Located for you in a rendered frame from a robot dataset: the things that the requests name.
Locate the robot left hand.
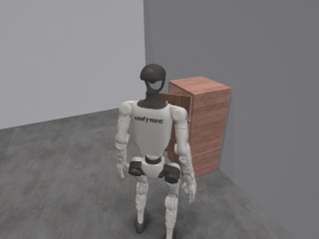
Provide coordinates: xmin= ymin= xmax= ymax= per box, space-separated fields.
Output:
xmin=117 ymin=161 xmax=130 ymax=178

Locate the left robot shin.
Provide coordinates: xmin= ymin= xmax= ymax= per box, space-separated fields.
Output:
xmin=136 ymin=182 xmax=147 ymax=224

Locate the robot torso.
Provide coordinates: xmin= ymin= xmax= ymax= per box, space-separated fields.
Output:
xmin=131 ymin=98 xmax=172 ymax=178

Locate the robot left upper arm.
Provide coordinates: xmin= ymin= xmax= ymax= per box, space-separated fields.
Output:
xmin=116 ymin=101 xmax=136 ymax=144

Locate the left robot forearm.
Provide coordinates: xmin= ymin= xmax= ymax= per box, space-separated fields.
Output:
xmin=115 ymin=135 xmax=128 ymax=164

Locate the cupboard door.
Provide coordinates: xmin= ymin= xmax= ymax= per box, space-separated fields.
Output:
xmin=146 ymin=92 xmax=190 ymax=152

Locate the robot right hand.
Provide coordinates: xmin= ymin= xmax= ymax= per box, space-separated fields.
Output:
xmin=181 ymin=181 xmax=197 ymax=204

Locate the right robot forearm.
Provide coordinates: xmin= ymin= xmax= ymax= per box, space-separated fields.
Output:
xmin=178 ymin=144 xmax=195 ymax=184

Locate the robot right upper arm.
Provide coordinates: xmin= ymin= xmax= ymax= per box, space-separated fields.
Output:
xmin=169 ymin=105 xmax=188 ymax=156

